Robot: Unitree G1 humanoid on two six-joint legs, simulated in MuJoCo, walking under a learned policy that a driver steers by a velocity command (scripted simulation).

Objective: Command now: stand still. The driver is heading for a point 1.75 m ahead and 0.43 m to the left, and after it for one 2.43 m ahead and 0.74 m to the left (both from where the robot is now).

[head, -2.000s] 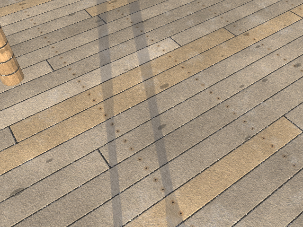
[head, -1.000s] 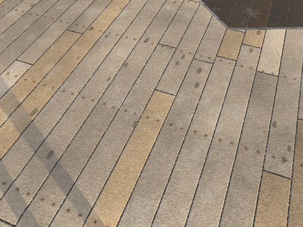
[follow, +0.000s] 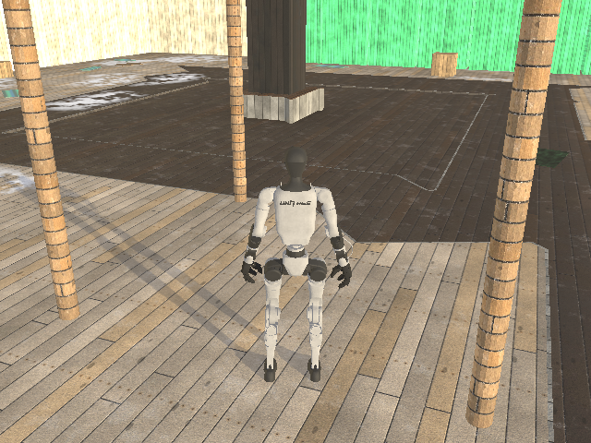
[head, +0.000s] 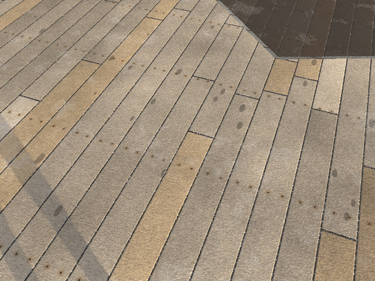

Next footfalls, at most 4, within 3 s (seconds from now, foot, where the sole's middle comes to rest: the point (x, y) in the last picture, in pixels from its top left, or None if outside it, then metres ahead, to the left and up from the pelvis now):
0.96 right None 0.43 -0.09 -0.77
1.50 left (151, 226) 0.73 0.16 -0.77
2.08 right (205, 160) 1.05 -0.06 -0.77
2.62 left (148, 119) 1.32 0.21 -0.77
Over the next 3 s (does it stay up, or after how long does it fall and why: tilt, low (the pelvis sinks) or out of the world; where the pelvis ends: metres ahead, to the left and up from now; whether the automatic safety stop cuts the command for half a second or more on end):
stays up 1.37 0.15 0.01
